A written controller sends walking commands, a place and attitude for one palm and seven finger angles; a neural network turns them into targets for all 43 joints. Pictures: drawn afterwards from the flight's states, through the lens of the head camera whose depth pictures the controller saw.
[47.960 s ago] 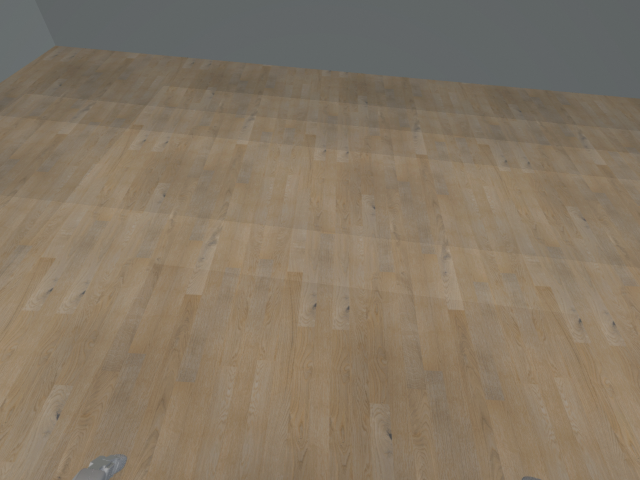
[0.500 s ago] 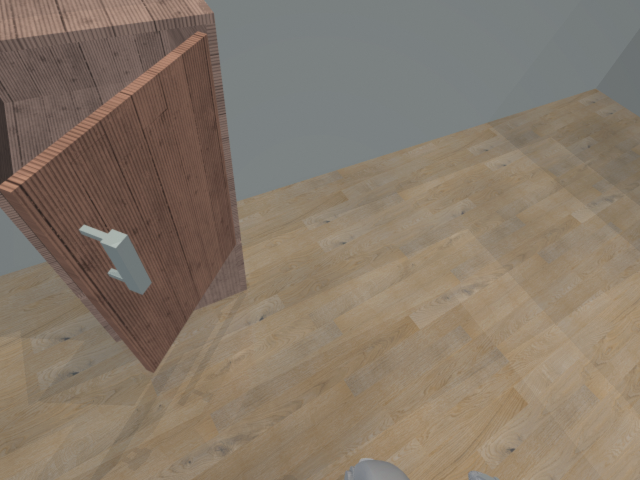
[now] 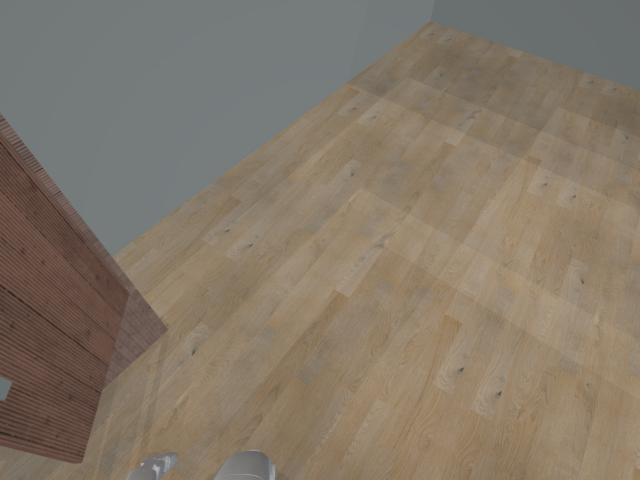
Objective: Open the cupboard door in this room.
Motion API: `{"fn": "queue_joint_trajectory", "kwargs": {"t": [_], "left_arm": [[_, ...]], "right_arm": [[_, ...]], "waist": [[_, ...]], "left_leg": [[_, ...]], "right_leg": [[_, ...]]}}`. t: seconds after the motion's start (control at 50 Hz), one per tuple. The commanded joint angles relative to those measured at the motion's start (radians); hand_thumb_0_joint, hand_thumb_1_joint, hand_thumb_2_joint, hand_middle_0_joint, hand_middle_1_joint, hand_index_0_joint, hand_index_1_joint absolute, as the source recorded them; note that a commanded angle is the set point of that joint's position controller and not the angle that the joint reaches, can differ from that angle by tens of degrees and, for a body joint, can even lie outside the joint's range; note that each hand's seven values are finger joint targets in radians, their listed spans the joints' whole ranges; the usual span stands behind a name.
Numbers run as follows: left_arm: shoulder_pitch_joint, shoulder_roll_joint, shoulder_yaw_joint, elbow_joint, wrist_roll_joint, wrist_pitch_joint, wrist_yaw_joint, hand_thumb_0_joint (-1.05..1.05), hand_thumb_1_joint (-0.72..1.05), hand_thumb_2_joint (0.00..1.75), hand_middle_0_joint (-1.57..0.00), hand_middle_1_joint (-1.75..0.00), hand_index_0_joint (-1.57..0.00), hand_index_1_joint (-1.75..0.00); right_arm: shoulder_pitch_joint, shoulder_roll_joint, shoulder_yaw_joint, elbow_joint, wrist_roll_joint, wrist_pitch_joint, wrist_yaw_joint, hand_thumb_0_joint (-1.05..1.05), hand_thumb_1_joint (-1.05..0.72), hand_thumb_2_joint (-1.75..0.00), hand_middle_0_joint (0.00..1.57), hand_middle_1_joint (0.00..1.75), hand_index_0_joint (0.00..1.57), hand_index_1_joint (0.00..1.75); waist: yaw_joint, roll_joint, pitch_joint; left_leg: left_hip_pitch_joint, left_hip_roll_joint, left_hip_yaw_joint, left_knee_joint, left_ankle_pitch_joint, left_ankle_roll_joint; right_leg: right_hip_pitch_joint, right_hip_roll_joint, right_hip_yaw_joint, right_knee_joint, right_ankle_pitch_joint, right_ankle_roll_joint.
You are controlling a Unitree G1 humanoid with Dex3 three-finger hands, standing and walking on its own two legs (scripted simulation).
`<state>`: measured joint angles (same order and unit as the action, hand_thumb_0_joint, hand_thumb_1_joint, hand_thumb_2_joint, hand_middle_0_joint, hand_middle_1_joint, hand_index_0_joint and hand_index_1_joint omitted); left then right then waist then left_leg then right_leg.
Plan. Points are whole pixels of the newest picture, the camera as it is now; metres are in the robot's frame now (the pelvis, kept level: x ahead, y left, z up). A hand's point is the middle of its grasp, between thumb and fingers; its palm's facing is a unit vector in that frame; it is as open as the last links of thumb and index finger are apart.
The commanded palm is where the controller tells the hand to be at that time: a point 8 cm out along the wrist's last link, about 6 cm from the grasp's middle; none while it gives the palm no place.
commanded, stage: walk to a spot facing it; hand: left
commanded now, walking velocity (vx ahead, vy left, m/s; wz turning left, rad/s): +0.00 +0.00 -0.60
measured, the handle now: out of the picture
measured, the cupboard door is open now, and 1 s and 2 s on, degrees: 41 41 41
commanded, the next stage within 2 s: turn to face it in 1.74 s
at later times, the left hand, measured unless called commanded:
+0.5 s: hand (199, 457) +0.17 +0.18 -0.16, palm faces -0.31 -0.93 -0.19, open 7.4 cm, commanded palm none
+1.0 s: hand (281, 395) +0.26 +0.08 -0.18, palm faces -0.45 -0.88 -0.15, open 7.4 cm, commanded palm none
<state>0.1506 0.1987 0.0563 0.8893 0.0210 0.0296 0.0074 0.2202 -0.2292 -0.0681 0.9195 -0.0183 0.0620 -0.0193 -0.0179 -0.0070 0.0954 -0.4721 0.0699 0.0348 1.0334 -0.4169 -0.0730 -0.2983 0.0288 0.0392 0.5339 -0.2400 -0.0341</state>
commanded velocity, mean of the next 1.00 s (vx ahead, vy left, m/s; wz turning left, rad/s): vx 0.26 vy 0.00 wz -0.49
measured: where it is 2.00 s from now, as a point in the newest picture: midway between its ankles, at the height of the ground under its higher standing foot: (447, 364)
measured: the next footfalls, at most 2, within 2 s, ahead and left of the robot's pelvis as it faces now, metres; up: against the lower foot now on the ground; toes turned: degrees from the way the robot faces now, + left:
left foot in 0.16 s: +0.06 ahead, +0.14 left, +0.00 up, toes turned -4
right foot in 0.58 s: +0.06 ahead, -0.13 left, +0.00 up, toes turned -30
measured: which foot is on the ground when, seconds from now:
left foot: up 0.00-0.14, down 0.16-0.60, up 0.62-1.00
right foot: down 0.00-0.16, up 0.18-0.56, down 0.58-1.00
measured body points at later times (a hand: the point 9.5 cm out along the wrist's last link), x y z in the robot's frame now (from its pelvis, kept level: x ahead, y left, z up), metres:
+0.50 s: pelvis +0.03 +0.02 +0.00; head +0.07 +0.01 +0.45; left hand +0.18 +0.23 -0.14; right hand -0.03 -0.22 -0.14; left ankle +0.02 +0.14 -0.74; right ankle +0.00 -0.12 -0.70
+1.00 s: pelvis +0.19 -0.08 +0.00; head +0.23 -0.09 +0.45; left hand +0.28 +0.12 -0.16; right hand +0.16 -0.35 -0.13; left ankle +0.35 -0.03 -0.71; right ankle +0.03 -0.11 -0.74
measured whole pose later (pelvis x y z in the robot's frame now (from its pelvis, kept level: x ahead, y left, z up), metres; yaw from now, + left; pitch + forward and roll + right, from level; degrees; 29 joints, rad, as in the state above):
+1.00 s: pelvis +0.19 -0.08 +0.00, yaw -32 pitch +1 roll -1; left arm 0.36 0.16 0.05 1.04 0.02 -0.05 -0.01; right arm 0.13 -0.19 -0.06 0.91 -0.03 -0.02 0.02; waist 0.04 -0.02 0.06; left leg -0.53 0.08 0.06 0.70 -0.21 -0.05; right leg 0.00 0.04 0.03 0.37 -0.38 -0.03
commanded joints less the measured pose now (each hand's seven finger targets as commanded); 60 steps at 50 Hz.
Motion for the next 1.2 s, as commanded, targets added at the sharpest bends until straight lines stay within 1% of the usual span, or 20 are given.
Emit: {"fn": "queue_joint_trajectory", "kwargs": {"t": [0.0, 0.1, 0.14, 0.16, 0.2, 0.26, 0.4, 0.48, 0.54, 0.56, 0.58, 0.62, 0.72, 0.92, 0.98, 1.0, 1.04, 1.06, 1.12, 1.18], "left_arm": [[0.043, 0.217, 0.064, -0.063, 0.008, -0.014, 0.004, 0.0, 0.9, 0.9, -0.2, -0.3, -0.2, -0.3], [-0.019, 0.188, 0.065, -0.076, -0.002, -0.004, 0.0, 0.0, 0.9, 0.9, -0.2, -0.3, -0.2, -0.3], [0.018, 0.085, 0.045, -0.106, -0.015, 0.002, -0.014, 0.0, 0.9, 0.9, -0.2, -0.3, -0.2, -0.3], [-0.026, 0.121, 0.049, -0.11, 0.001, 0.003, -0.019, 0.0, 0.9, 0.9, -0.2, -0.3, -0.2, -0.3], [0.015, 0.119, 0.066, -0.078, 0.015, 0.002, -0.034, 0.0, 0.9, 0.9, -0.2, -0.3, -0.2, -0.3], [0.038, 0.088, 0.055, -0.059, 0.005, 0.011, -0.046, 0.0, 0.9, 0.9, -0.2, -0.3, -0.2, -0.3], [-0.108, 0.057, 0.032, -0.1, 0.01, -0.007, -0.071, 0.0, 0.9, 0.9, -0.2, -0.3, -0.2, -0.3], [-0.107, 0.056, 0.03, -0.094, 0.011, -0.017, -0.075, 0.0, 0.9, 0.9, -0.2, -0.3, -0.2, -0.3], [0.104, 0.103, 0.049, -0.022, 0.012, -0.032, -0.063, 0.0, 0.9, 0.9, -0.2, -0.3, -0.2, -0.3], [0.27, 0.199, 0.074, 0.027, 0.016, -0.046, -0.05, 0.0, 0.9, 0.9, -0.2, -0.3, -0.2, -0.3], [0.371, 0.307, 0.095, 0.059, 0.001, -0.049, -0.029, 0.0, 0.9, 0.9, -0.2, -0.3, -0.2, -0.3], [0.281, 0.242, 0.083, 0.04, -0.008, -0.055, -0.002, 0.0, 0.9, 0.9, -0.2, -0.3, -0.2, -0.3], [0.134, 0.15, 0.045, 0.013, 0.002, -0.089, -0.009, 0.0, 0.9, 0.9, -0.2, -0.3, -0.2, -0.3], [0.21, 0.146, 0.039, 0.082, 0.005, -0.104, -0.006, 0.0, 0.9, 0.9, -0.2, -0.3, -0.2, -0.3], [0.177, 0.15, 0.044, 0.086, -0.005, -0.101, -0.003, 0.0, 0.9, 0.9, -0.2, -0.3, -0.2, -0.3], [0.174, 0.134, 0.043, 0.081, -0.009, -0.101, -0.005, 0.0, 0.9, 0.9, -0.2, -0.3, -0.2, -0.3], [0.225, 0.061, 0.027, 0.05, -0.019, -0.105, -0.017, 0.0, 0.9, 0.9, -0.2, -0.3, -0.2, -0.3], [0.161, 0.077, 0.029, 0.036, -0.008, -0.106, -0.017, 0.0, 0.9, 0.9, -0.2, -0.3, -0.2, -0.3], [0.121, 0.048, 0.034, 0.058, 0.01, -0.085, -0.038, 0.0, 0.9, 0.9, -0.2, -0.3, -0.2, -0.3], [0.152, 0.001, 0.027, 0.071, 0.012, -0.05, -0.042, 0.0, 0.9, 0.9, -0.2, -0.3, -0.2, -0.3]], "right_arm": [[-0.004, -0.048, -0.012, -0.083, 0.006, -0.033, -0.003, 0.0, -0.9, -0.9, 0.2, 0.3, 0.2, 0.3], [0.123, -0.064, -0.014, -0.059, 0.014, -0.063, -0.018, 0.0, -0.9, -0.9, 0.2, 0.3, 0.2, 0.3], [0.157, -0.221, -0.039, -0.071, -0.007, -0.076, -0.028, 0.0, -0.9, -0.9, 0.2, 0.3, 0.2, 0.3], [0.152, -0.228, -0.036, -0.079, -0.013, -0.072, -0.032, 0.0, -0.9, -0.9, 0.2, 0.3, 0.2, 0.3], [0.043, -0.156, -0.013, -0.107, -0.02, -0.081, -0.037, 0.0, -0.9, -0.9, 0.2, 0.3, 0.2, 0.3], [0.04, -0.115, 0.002, -0.112, -0.018, -0.081, -0.034, 0.0, -0.9, -0.9, 0.2, 0.3, 0.2, 0.3], [0.194, -0.139, -0.019, -0.04, -0.021, -0.093, -0.015, 0.0, -0.9, -0.9, 0.2, 0.3, 0.2, 0.3], [0.186, -0.16, -0.026, -0.033, -0.025, -0.094, -0.003, 0.0, -0.9, -0.9, 0.2, 0.3, 0.2, 0.3], [0.118, -0.151, -0.022, -0.041, -0.018, -0.092, 0.007, 0.0, -0.9, -0.9, 0.2, 0.3, 0.2, 0.3], [0.071, -0.106, -0.008, -0.073, 0.003, -0.097, 0.019, 0.0, -0.9, -0.9, 0.2, 0.3, 0.2, 0.3], [-0.033, -0.057, 0.011, -0.139, 0.007, -0.098, 0.025, 0.0, -0.9, -0.9, 0.2, 0.3, 0.2, 0.3], [-0.073, -0.111, -0.01, -0.123, 0.002, -0.094, 0.024, 0.0, -0.9, -0.9, 0.2, 0.3, 0.2, 0.3], [0.015, -0.046, -0.01, -0.04, -0.011, -0.08, 0.033, 0.0, -0.9, -0.9, 0.2, 0.3, 0.2, 0.3], [-0.15, -0.024, -0.003, -0.106, -0.001, -0.114, 0.04, 0.0, -0.9, -0.9, 0.2, 0.3, 0.2, 0.3], [-0.003, -0.054, -0.009, -0.054, -0.004, -0.131, 0.025, 0.0, -0.9, -0.9, 0.2, 0.3, 0.2, 0.3], [0.151, -0.107, -0.023, -0.006, -0.01, -0.136, 0.013, 0.0, -0.9, -0.9, 0.2, 0.3, 0.2, 0.3], [0.378, -0.264, -0.05, 0.035, -0.027, -0.133, -0.003, 0.0, -0.9, -0.9, 0.2, 0.3, 0.2, 0.3], [0.311, -0.231, -0.037, 0.023, -0.023, -0.124, -0.007, 0.0, -0.9, -0.9, 0.2, 0.3, 0.2, 0.3], [0.127, -0.071, 0.007, -0.011, -0.019, -0.143, -0.005, 0.0, -0.9, -0.9, 0.2, 0.3, 0.2, 0.3], [0.157, -0.039, 0.017, 0.024, -0.011, -0.16, -0.012, 0.0, -0.9, -0.9, 0.2, 0.3, 0.2, 0.3]], "waist": [[0.035, -0.117, -0.1], [-0.038, -0.122, -0.14], [-0.04, 0.361, -0.146], [-0.051, 0.242, -0.115], [0.016, 0.188, -0.093], [0.023, 0.169, -0.105], [-0.061, 0.178, -0.048], [-0.052, 0.2, -0.033], [0.073, 0.067, -0.109], [0.162, -0.186, -0.186], [0.21, -0.419, -0.17], [0.154, -0.241, -0.089], [0.021, -0.102, -0.033], [0.05, -0.107, -0.012], [-0.034, -0.068, -0.058], [-0.092, 0.003, -0.156], [-0.133, 0.358, -0.353], [-0.115, 0.227, -0.254], [-0.014, 0.144, -0.045], [0.021, 0.128, -0.07]], "left_leg": [[0.024, -0.03, -0.005, -0.153, -0.001, 0.001], [0.326, -0.044, -0.015, -0.551, 0.154, 0.024], [0.45, 0.372, -0.465, -0.808, 0.128, 0.175], [0.342, 0.435, -0.471, -0.81, 0.191, 0.238], [0.298, 0.315, -0.291, -0.767, 0.39, 0.208], [0.344, 0.233, -0.08, -0.727, 0.442, 0.164], [0.413, 0.282, -0.013, -0.786, 0.117, 0.182], [0.359, 0.307, 0.047, -0.761, 0.072, 0.173], [0.194, 0.232, 0.162, -0.488, 0.107, 0.109], [-0.036, 0.14, 0.263, -0.192, 0.084, 0.065], [-0.31, 0.002, 0.195, 0.077, -0.262, 0.024], [-0.357, 0.074, -0.007, 0.219, -0.055, 0.039], [-0.155, 0.063, 0.012, 0.034, 0.13, -0.002], [-0.085, 0.011, 0.027, -0.338, 0.2, 0.021], [0.214, -0.043, 0.058, -0.5, 0.246, 0.048], [0.457, -0.01, 0.021, -0.536, 0.264, 0.068], [0.748, 0.435, -0.577, -0.728, 0.181, 0.233], [0.648, 0.448, -0.568, -0.753, 0.174, 0.264], [0.314, 0.324, -0.249, -0.808, 0.183, 0.165], [0.31, 0.257, -0.042, -0.804, 0.441, 0.134]], "right_leg": [[0.059, -0.229, 0.291, -0.188, 0.177, -0.16], [-0.101, -0.162, 0.305, -0.087, 0.121, -0.08], [-0.353, 0.067, 0.028, 0.298, -0.339, 0.044], [-0.327, 0.007, 0.045, 0.489, -0.357, 0.047], [-0.31, -0.026, 0.024, 0.63, -0.24, 0.07], [-0.303, -0.05, -0.023, 0.638, -0.148, 0.086], [-0.303, -0.099, -0.111, 0.305, -0.142, 0.065], [-0.176, -0.074, -0.17, 0.156, -0.176, 0.038], [0.186, -0.02, -0.197, -0.023, -0.084, -0.006], [0.45, -0.193, 0.063, -0.144, -0.265, -0.081], [0.532, -0.415, 0.512, -0.285, -0.235, -0.193], [0.4, -0.392, 0.449, -0.308, -0.224, -0.214], [0.166, -0.246, 0.16, -0.311, 0.081, -0.15], [0.245, -0.248, 0.17, -0.26, 0.269, -0.152], [0.154, -0.205, 0.125, -0.11, 0.419, -0.116], [0.062, -0.153, 0.086, 0.079, 0.393, -0.08], [-0.285, 0.05, -0.022, 0.69, -0.324, -0.016], [-0.35, -0.028, 0.041, 0.799, -0.282, -0.031], [-0.34, -0.128, 0.01, 0.827, -0.059, -0.001], [-0.323, -0.121, -0.012, 0.757, 0.011, 0.018]]}}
